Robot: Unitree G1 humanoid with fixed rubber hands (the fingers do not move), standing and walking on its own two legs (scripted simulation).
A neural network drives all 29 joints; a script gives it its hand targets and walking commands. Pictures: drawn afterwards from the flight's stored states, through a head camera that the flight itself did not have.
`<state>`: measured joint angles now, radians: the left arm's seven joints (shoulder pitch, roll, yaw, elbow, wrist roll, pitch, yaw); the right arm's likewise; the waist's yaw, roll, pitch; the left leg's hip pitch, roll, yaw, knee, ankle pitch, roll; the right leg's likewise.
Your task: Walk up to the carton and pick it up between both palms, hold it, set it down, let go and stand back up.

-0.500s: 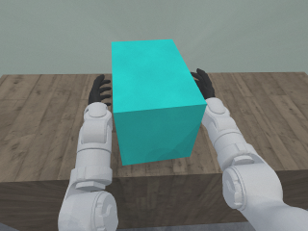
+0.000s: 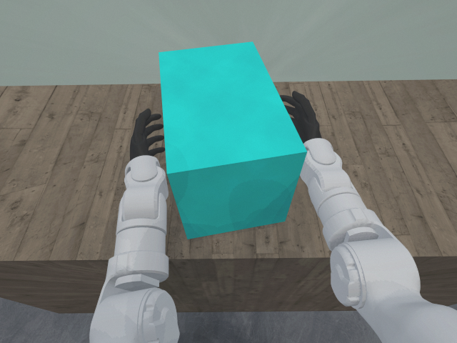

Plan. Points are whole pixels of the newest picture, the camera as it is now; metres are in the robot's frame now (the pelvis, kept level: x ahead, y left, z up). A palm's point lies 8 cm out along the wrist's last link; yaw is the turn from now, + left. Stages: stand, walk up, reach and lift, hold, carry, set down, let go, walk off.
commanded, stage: set down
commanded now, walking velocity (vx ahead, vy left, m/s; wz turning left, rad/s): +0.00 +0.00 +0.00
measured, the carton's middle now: (221, 136) +0.48 +0.06 +0.04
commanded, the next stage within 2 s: none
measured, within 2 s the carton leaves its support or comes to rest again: rests again in 0.30 s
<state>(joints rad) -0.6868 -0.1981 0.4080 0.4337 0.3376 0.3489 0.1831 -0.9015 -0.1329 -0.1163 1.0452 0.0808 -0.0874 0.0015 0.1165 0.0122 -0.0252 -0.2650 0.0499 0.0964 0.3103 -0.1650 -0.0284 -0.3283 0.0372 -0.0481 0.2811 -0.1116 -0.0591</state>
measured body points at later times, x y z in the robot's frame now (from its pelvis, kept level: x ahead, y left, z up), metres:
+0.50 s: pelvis +0.00 -0.01 +0.00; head +0.07 -0.03 +0.44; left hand +0.40 +0.18 +0.08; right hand +0.47 -0.10 +0.08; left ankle -0.04 +0.14 -0.74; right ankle +0.01 -0.07 -0.75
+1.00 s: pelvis -0.01 -0.01 +0.00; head +0.06 -0.02 +0.44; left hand +0.39 +0.18 +0.07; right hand +0.47 -0.10 +0.08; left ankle -0.04 +0.14 -0.75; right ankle +0.01 -0.07 -0.75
